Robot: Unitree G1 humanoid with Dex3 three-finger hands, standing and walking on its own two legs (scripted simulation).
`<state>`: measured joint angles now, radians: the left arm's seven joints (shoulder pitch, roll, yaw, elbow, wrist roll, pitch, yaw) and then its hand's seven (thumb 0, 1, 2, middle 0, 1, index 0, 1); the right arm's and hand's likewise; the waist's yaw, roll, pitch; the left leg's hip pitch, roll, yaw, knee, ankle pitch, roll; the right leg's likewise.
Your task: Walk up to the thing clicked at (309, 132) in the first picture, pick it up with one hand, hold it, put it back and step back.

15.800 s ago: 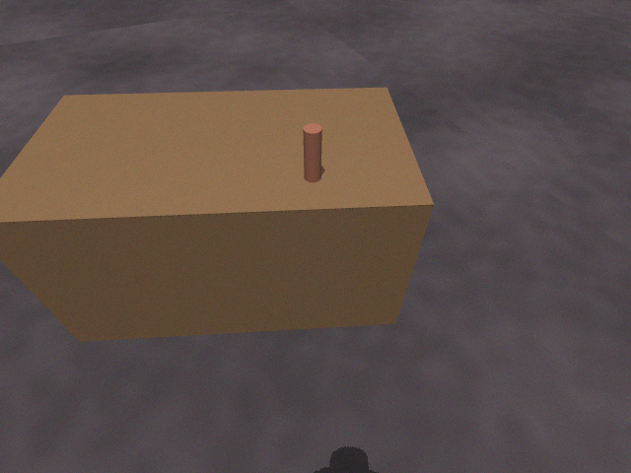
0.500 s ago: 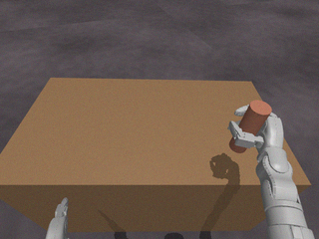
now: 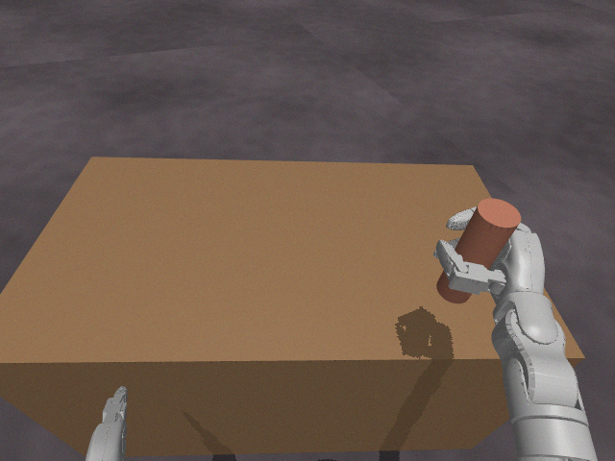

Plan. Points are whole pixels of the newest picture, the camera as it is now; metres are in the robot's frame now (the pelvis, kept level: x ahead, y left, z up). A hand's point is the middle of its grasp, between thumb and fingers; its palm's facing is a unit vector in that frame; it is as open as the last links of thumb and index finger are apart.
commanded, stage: hold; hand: right
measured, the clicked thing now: (473, 255) +0.34 -0.18 +0.14
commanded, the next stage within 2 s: none
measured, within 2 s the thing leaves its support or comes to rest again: neither
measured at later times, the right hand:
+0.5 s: hand (460, 252) +0.34 -0.16 +0.14, palm faces +0.16 +0.99 -0.01, open 6.0 cm
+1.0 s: hand (465, 255) +0.34 -0.17 +0.14, palm faces +0.15 +0.99 -0.01, open 6.0 cm
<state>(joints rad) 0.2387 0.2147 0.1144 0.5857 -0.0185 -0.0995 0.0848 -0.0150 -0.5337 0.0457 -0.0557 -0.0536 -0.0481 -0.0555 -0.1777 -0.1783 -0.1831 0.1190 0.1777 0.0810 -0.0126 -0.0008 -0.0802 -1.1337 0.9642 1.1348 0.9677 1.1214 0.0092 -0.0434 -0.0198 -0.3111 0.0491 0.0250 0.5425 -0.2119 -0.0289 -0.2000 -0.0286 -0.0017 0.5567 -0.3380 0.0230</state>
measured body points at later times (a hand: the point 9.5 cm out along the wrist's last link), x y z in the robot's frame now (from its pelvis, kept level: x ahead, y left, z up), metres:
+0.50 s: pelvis +0.01 +0.00 +0.00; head +0.00 +0.02 +0.45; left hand +0.18 +0.27 -0.08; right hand +0.33 -0.22 +0.14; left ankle +0.05 +0.14 -0.73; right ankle -0.02 -0.13 -0.73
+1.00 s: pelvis +0.01 +0.00 +0.00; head +0.00 +0.02 +0.45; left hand +0.18 +0.26 -0.08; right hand +0.32 -0.22 +0.14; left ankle +0.05 +0.14 -0.73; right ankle -0.02 -0.13 -0.73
